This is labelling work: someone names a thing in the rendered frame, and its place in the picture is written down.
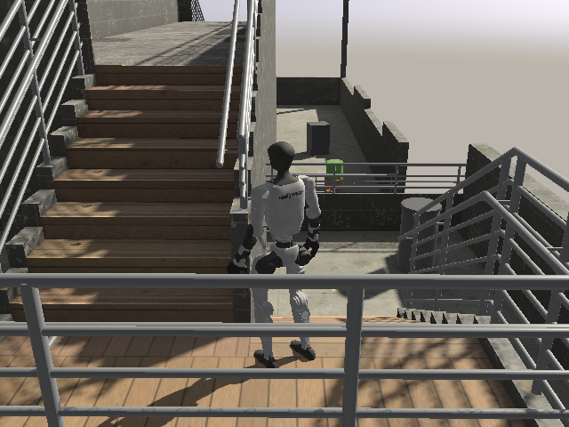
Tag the left robot thigh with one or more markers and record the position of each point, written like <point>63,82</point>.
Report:
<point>263,264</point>

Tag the right robot forearm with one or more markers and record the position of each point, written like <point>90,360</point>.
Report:
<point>314,228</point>

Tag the right robot upper arm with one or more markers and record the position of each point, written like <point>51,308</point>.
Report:
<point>311,197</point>

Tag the left robot forearm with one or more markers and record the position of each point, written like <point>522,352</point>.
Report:
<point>246,247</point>

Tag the left robot upper arm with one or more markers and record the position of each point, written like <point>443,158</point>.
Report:
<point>259,195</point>

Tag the robot right hand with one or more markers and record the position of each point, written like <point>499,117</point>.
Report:
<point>313,245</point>

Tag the robot right foot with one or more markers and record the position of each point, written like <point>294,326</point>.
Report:
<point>309,353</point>

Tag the robot left hand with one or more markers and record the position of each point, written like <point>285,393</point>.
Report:
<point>233,269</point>

